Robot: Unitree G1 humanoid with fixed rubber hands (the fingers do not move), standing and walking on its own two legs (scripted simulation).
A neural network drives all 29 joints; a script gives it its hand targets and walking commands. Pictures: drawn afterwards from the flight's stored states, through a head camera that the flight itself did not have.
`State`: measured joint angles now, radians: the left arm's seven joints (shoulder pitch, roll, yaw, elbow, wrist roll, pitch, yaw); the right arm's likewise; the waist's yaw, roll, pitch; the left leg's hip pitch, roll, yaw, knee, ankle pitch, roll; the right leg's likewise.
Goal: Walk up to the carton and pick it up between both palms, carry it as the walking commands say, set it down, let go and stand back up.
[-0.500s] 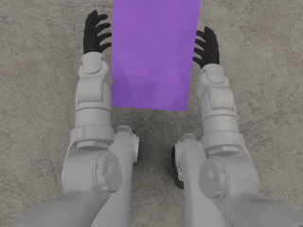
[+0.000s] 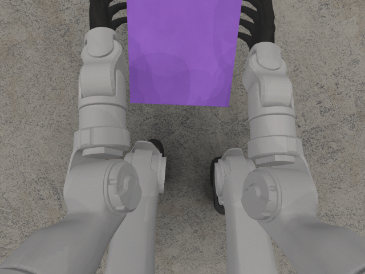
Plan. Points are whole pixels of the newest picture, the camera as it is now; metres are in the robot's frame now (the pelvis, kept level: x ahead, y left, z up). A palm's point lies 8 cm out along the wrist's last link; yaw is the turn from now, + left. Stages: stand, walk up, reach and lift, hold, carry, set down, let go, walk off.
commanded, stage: set down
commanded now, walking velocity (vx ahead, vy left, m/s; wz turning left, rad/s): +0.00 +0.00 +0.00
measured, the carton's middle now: (181, 34) +0.54 +0.06 -0.21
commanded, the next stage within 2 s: none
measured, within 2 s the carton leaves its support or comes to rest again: neither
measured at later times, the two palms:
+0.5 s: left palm (116, 31) +0.53 +0.20 -0.22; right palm (243, 42) +0.54 -0.07 -0.22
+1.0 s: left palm (117, 25) +0.55 +0.21 -0.26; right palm (237, 37) +0.56 -0.07 -0.27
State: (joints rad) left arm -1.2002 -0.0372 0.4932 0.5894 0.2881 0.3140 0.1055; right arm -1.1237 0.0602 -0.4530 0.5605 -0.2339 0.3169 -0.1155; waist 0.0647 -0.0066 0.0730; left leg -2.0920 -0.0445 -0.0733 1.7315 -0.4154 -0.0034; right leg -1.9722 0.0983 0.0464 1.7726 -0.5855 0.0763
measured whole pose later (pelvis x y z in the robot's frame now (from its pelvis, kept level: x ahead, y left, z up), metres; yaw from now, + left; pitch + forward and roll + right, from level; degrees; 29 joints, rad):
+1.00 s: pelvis +0.00 -0.01 -0.08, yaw -1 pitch +36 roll -4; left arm -1.59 0.23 0.42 0.81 0.26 0.32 0.00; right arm -1.49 -0.11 -0.33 0.69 -0.15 0.32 -0.13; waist 0.09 -0.01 0.52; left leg -2.19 -0.03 -0.07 2.07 -0.50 -0.02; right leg -2.06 0.14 0.04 2.12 -0.69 0.09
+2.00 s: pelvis +0.01 -0.01 -0.09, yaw -1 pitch +37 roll -3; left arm -1.59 0.26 0.45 0.85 0.26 0.24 -0.08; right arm -1.50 -0.13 -0.35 0.74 -0.14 0.25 -0.07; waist 0.09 -0.02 0.52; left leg -2.20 -0.01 -0.07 2.10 -0.55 -0.02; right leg -2.09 0.16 0.04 2.15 -0.71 0.09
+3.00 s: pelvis +0.01 -0.01 -0.10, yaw -2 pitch +37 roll -3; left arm -1.54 0.34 0.38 1.03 0.14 0.08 0.06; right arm -1.50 -0.24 -0.14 0.87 -0.02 0.15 -0.13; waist 0.10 -0.01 0.52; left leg -2.21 0.00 -0.07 2.13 -0.57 -0.03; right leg -2.10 0.17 0.04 2.18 -0.73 0.09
